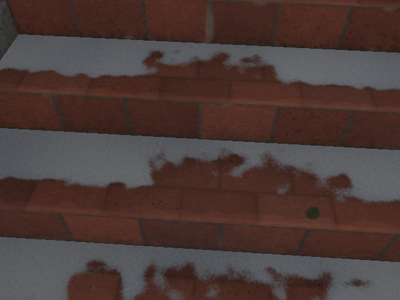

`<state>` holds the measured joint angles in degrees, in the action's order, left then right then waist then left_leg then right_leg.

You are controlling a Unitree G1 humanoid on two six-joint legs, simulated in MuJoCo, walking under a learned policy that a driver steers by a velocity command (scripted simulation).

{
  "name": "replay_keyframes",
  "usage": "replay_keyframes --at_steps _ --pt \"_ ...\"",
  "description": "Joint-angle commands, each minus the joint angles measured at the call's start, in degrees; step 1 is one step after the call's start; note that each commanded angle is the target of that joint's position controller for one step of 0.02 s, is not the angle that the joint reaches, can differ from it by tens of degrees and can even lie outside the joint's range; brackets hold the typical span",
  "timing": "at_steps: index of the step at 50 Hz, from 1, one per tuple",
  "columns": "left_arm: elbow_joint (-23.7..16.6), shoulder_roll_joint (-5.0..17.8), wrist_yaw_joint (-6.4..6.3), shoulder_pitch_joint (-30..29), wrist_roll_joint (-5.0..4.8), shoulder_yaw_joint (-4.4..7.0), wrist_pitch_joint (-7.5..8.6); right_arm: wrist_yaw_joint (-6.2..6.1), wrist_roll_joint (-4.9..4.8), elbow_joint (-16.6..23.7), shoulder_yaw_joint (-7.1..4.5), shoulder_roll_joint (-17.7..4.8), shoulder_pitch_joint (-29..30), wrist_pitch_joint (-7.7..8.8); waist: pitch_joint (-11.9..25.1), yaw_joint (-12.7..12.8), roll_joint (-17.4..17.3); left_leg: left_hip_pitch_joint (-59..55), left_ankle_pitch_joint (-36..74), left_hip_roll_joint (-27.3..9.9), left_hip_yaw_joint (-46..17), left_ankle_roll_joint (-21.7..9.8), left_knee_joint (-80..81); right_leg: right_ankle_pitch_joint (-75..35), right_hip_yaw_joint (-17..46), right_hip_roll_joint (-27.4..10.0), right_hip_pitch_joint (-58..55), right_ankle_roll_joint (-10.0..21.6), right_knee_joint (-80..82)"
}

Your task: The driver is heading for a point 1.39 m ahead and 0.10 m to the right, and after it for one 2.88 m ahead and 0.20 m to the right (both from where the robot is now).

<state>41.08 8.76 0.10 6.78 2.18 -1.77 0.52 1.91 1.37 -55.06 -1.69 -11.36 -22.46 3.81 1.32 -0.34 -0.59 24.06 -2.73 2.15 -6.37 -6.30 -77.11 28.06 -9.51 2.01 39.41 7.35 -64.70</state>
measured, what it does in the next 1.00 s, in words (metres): climbs: left foot 0.15 m higher, then right foot 0.15 m higher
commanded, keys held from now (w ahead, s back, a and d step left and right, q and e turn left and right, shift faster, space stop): w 1.00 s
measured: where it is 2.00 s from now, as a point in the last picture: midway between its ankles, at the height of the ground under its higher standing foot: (212, 53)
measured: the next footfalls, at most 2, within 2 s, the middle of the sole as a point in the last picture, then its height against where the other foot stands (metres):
left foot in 0.46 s outside the picture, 0.15 m higher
right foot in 0.92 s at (247, 184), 0.15 m higher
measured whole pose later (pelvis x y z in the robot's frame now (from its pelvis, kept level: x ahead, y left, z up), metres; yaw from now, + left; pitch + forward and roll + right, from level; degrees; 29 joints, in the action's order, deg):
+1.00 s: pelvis +0.57 -0.02 +0.29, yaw +0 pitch +8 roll -3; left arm 44.3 6.6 3.7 -5.5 2.9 -3.5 -0.3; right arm 7.8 4.3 -62.3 0.4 -8.6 -25.2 6.5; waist 10.0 -2.0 -4.1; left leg 13.7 -1.9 -3.0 -2.7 -7.3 -37.4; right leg 26.3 -8.4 1.2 50.4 5.4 -66.8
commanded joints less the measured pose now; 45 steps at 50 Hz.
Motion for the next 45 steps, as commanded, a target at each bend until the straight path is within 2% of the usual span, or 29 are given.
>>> replay_keyframes --at_steps 1,3,5,7,8,10,12,15,16,17,19,22,23,24,25,26,27,28,30,32,33,34,35,37,38,41,42,43,45 --pt "9.5 4.9 4.99 14.2 2.16 2.60 2.80 2.39 0.25 8.5 -1.09 -4.4 5.6 0.76 -7.7 3.8 1.9 40.9 7.4 6.9 -16.8 -7.4 -45.1 -6.5 43.9 -16.9 -16.3 9.5 42.5" --pt "13.7 -1.8 6.01 7.0 3.20 0.78 3.49 2.47 1.24 9.2 1.66 2.0 2.2 0.00 -1.7 -3.7 -3.6 44.3 9.8 4.1 -16.3 -11.4 -46.6 -8.7 31.0 -13.9 -14.6 4.7 41.5" --pt "14.7 -1.4 5.82 4.1 2.83 0.53 4.71 2.10 0.64 9.7 1.11 -1.4 1.6 -1.04 -0.4 -6.9 -1.8 46.2 8.0 1.4 -9.5 -9.9 -38.5 -13.2 18.0 -10.1 -15.0 1.9 44.1" --pt "14.6 -0.1 4.57 4.9 4.41 0.31 5.73 2.58 -0.08 10.4 0.99 -2.4 6.7 -0.75 1.5 -6.4 1.7 40.0 10.0 -0.5 -1.8 -7.5 -34.1 -14.9 10.8 -6.1 -7.6 0.6 46.2" --pt "17.4 0.9 3.85 13.2 5.11 0.38 5.60 3.52 -0.21 9.6 2.09 -0.7 8.6 -1.01 2.0 -3.3 6.5 45.9 5.2 0.4 1.2 -6.8 -45.7 -16.4 12.7 -6.8 -12.4 2.4 46.6" --pt "22.2 0.6 3.70 25.9 6.14 -0.46 4.30 2.49 0.34 12.3 3.94 2.2 17.7 -0.91 -0.8 0.8 5.5 64.2 -3.1 0.7 -1.4 -8.8 -53.7 -15.2 19.6 -11.1 -26.6 3.3 46.2" --pt "23.7 0.3 4.65 29.4 7.28 -1.16 4.29 1.17 0.09 13.9 4.62 1.6 22.5 -0.77 -1.5 1.7 3.2 72.4 -2.8 -0.7 -2.0 -9.7 -47.7 -14.6 20.0 -12.5 -35.7 2.9 46.9" --pt "24.7 1.0 5.61 32.1 7.26 -1.81 4.88 0.91 0.09 17.6 4.68 -0.6 31.9 -2.59 -0.9 3.7 5.0 67.1 4.8 -5.2 6.5 -6.2 -29.6 -15.4 17.9 -12.8 -33.7 4.2 52.4" --pt "23.7 1.1 6.48 31.0 5.91 -2.06 4.61 1.40 0.51 18.4 4.80 0.2 35.9 -4.01 -2.0 3.9 5.1 63.1 1.8 -7.1 11.3 -4.8 -26.5 -19.9 17.3 -15.3 -29.8 5.3 57.1" --pt "24.5 1.2 6.78 33.3 5.35 -2.29 4.54 1.68 1.15 19.6 5.29 1.7 39.4 -5.30 -2.3 4.7 5.4 60.7 0.1 -7.3 13.1 -4.3 -22.9 -29.0 17.9 -16.5 -30.2 5.6 58.7" --pt "20.5 4.8 7.72 21.8 2.81 -1.82 5.93 3.48 1.05 20.9 5.22 1.7 37.1 -6.78 2.2 -2.7 8.1 25.9 -1.0 -3.5 17.9 -5.0 -10.5 -71.7 9.8 -14.7 -11.8 7.2 58.2" --pt "21.6 15.2 6.98 24.9 -0.83 1.20 7.42 3.66 1.15 19.9 3.40 -2.3 29.3 -7.07 3.7 -5.8 12.8 21.1 -15.9 3.7 18.7 0.1 12.4 -106.3 9.7 -19.1 -38.3 6.9 47.7" --pt "22.6 16.8 7.21 24.9 -0.93 2.62 6.78 2.88 0.59 19.6 2.82 -3.0 26.8 -6.41 4.5 -6.5 12.8 18.1 -17.1 4.7 18.8 -0.7 22.4 -111.9 8.5 -18.7 -43.6 6.1 41.9" --pt "22.2 14.4 7.90 25.7 2.75 2.93 6.65 1.73 0.32 14.2 1.45 -5.9 12.0 -5.82 13.9 -8.0 9.1 -3.3 -3.4 2.2 10.7 -4.9 18.1 -117.4 9.0 -17.5 -33.0 3.4 27.5" --pt "22.0 8.7 9.37 30.5 5.43 1.93 6.29 1.43 -0.72 8.5 1.11 -7.7 0.1 -6.16 28.0 -8.0 -1.2 -28.4 1.9 -5.1 -11.9 -13.7 30.0 -92.5 15.0 -12.0 -16.5 1.8 13.9" --pt "22.6 6.0 10.41 28.6 3.18 2.26 4.33 1.69 2.55 4.1 -0.15 -9.8 -14.3 -6.55 26.1 -14.2 -12.9 -32.7 -1.6 -16.5 -38.7 -23.7 50.3 -27.8 18.8 3.7 -0.5 -0.2 -19.8" --pt "21.1 5.1 9.93 21.8 0.22 3.42 4.09 0.77 3.77 0.5 -0.46 -9.2 -17.4 -4.11 12.7 -13.0 -7.5 -24.0 -19.8 -16.2 -42.3 -16.1 54.9 -31.0 28.8 4.3 15.2 2.0 -41.8" --pt "18.8 3.3 8.19 16.1 0.20 3.31 4.59 0.77 2.77 -0.7 -0.54 -7.7 -8.0 -2.22 4.5 -8.7 -4.5 -16.0 -20.8 -15.7 -35.8 -14.4 52.9 -30.9 27.7 3.7 24.8 3.5 -52.1" --pt "13.7 1.2 5.09 9.2 1.40 2.14 3.96 1.61 1.56 -3.5 2.06 2.6 4.4 -1.21 6.2 -0.9 4.8 -9.5 -7.0 -14.3 -20.3 -12.1 51.8 -27.9 26.5 2.5 27.9 7.7 -54.4" --pt "12.3 -1.6 4.13 10.8 1.39 0.72 2.30 2.02 2.39 -5.4 4.34 8.7 8.0 -0.24 5.1 4.9 4.4 -4.5 -3.1 -10.1 -6.1 -7.0 54.0 -28.3 22.5 -1.5 31.1 9.1 -52.1" --pt "12.5 -2.3 4.47 11.3 0.84 0.38 1.77 2.09 2.34 -4.9 3.59 7.4 8.7 0.44 3.1 5.7 2.1 -1.6 -2.2 -9.0 -0.2 -6.6 56.4 -21.8 18.1 -2.9 31.4 7.6 -52.2" --pt "10.9 -1.6 4.60 7.6 0.34 0.08 1.69 1.84 3.36 -4.5 3.30 5.4 9.6 0.79 2.3 6.1 1.4 3.4 -6.9 -8.2 1.7 -6.7 59.0 -18.4 14.7 -3.5 29.5 7.2 -51.2" --pt "8.8 -1.8 4.61 2.5 -0.77 -0.42 1.78 1.50 5.11 -5.1 3.39 4.7 5.7 0.89 1.6 4.9 -4.4 4.9 -8.6 -9.0 0.1 -7.8 61.8 -13.7 12.0 -3.2 31.8 7.6 -62.3" --pt "5.4 -2.1 3.63 -4.8 -0.73 -2.00 2.15 1.33 6.99 -8.0 4.03 4.7 -0.1 0.47 0.5 3.3 -0.8 0.4 -13.6 -10.6 -1.6 -6.4 62.5 -13.7 13.1 -4.9 41.7 9.5 -60.4" --pt "2.8 0.8 3.34 -9.5 -0.23 -1.82 2.14 2.07 7.50 -9.0 4.24 3.1 -3.5 0.71 2.5 1.9 2.8 -1.0 -14.7 -9.6 -0.5 -4.9 62.8 -22.2 11.1 -7.1 39.4 8.8 -46.6" --pt "-1.3 2.9 3.24 -21.5 -0.40 -1.61 0.15 3.47 5.10 -6.4 3.93 -0.2 -5.3 1.09 1.6 -1.4 -3.7 6.9 -7.5 -12.0 1.4 -7.3 73.3 -17.9 4.7 -9.3 22.9 3.3 -28.0" --pt "0.8 -0.1 4.16 -15.1 0.10 -2.19 -0.66 4.18 3.25 -3.4 4.03 -2.2 -0.4 1.39 1.5 2.4 -8.1 14.4 7.1 -12.6 4.6 -8.9 75.0 -20.0 2.3 -7.5 7.4 2.0 -27.5" --pt "-0.4 2.4 4.74 -16.0 -0.19 -1.44 -1.42 4.44 1.50 -2.5 3.34 -5.8 -0.6 2.63 3.6 3.2 -6.6 13.4 30.8 -13.5 4.3 -11.1 73.8 -19.3 -0.3 -4.1 -0.1 0.1 -22.8" --pt "-1.8 3.0 5.10 -16.4 0.69 -1.16 -2.35 4.00 -0.57 -4.4 1.52 -10.5 -6.1 4.24 4.8 3.5 -7.4 -11.8 65.4 -16.4 4.2 -10.0 64.0 -8.3 -2.7 0.5 4.1 -1.8 -3.7"
Velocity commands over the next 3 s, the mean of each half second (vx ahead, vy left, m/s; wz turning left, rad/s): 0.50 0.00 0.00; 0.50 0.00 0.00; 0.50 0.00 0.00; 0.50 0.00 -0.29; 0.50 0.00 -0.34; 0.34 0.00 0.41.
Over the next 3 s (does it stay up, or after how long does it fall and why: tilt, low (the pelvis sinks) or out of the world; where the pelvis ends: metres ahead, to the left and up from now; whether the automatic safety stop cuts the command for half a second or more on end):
stays up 1.58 -0.11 0.85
